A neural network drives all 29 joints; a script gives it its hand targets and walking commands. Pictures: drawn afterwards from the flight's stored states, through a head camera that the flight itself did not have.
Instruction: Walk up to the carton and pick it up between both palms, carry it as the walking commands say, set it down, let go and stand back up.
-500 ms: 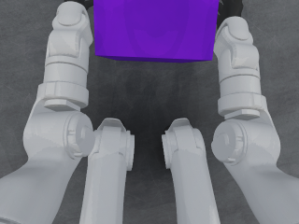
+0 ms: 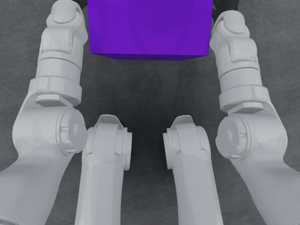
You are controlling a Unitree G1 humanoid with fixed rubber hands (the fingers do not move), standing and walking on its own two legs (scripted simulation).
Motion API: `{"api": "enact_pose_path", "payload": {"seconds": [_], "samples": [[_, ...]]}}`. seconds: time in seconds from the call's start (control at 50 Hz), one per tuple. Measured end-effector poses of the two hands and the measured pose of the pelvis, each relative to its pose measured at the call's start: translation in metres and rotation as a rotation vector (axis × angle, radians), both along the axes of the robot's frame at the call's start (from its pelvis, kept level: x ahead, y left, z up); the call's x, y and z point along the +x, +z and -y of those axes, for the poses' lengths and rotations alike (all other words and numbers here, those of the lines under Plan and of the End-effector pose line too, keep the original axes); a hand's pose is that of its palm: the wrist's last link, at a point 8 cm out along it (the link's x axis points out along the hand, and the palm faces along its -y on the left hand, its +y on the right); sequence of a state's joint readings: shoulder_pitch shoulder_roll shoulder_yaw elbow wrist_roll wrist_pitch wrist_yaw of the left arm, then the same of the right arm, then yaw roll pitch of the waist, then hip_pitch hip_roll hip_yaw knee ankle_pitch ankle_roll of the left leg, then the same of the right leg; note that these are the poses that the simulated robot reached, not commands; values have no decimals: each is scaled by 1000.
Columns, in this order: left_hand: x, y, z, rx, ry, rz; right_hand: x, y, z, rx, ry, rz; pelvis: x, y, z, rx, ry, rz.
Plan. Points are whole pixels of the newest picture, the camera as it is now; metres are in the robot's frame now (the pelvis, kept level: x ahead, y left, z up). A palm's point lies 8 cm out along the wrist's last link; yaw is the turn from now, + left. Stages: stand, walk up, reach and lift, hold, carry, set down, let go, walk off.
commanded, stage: set down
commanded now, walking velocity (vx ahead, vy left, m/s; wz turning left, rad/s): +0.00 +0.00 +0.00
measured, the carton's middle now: (149, 20) +0.54 +0.01 -0.22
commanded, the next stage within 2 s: none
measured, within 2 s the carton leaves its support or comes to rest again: rests again in 0.52 s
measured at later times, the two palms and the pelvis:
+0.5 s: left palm (76, 7) +0.54 +0.16 -0.17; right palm (220, 18) +0.53 -0.14 -0.17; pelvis +0.00 +0.00 -0.01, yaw +0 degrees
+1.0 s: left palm (79, 7) +0.54 +0.16 -0.18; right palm (220, 20) +0.53 -0.15 -0.18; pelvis +0.00 +0.00 -0.02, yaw +0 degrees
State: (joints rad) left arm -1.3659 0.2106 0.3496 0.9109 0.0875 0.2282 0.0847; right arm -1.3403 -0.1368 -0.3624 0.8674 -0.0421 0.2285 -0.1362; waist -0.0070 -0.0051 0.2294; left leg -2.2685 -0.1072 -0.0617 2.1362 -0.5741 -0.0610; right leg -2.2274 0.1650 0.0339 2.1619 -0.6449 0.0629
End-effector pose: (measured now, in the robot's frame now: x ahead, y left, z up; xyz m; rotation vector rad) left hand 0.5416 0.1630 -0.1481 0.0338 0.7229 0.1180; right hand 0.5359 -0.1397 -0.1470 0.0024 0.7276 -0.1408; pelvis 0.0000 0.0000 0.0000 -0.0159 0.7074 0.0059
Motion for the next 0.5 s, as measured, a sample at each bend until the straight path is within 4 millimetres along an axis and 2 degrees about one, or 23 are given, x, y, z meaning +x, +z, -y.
{"api": "enact_pose_path", "payload": {"seconds": [0.24, 0.5], "samples": [[1, -7, 1, 2, -13, -10, -2, -8, 1, -3, 6, -8, -3, -3, -2, -3, -3, 27], [-1, -23, 0, 3, -18, -25, -4, -23, 1, -2, 11, -21, 2, -7, -4, -2, -5, 34]]}}
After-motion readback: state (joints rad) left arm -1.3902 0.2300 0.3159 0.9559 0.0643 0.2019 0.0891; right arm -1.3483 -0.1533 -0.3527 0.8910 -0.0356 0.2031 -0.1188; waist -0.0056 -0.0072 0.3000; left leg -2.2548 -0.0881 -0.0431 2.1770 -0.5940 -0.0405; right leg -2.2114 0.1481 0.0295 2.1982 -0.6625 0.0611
